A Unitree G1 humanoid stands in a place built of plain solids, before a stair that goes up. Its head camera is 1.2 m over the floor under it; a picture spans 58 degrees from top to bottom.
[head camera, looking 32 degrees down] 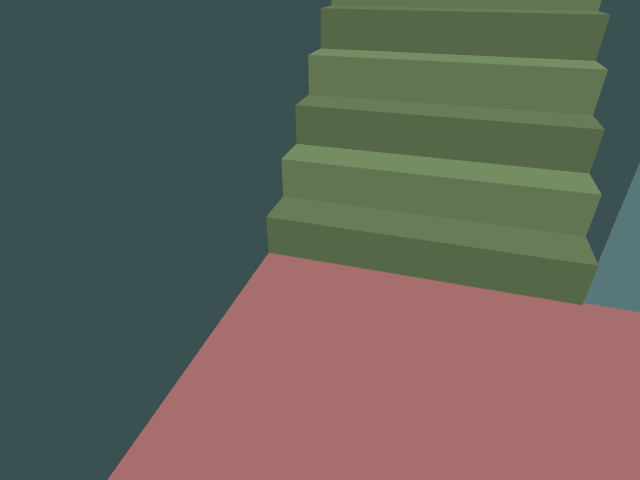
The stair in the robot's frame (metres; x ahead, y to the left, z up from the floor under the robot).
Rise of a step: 0.20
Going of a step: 0.23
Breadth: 1.42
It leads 16 degrees to the right of straight ahead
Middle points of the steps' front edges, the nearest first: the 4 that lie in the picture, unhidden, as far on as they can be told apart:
1.60 -0.42 0.20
1.82 -0.49 0.41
2.04 -0.55 0.61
2.26 -0.62 0.82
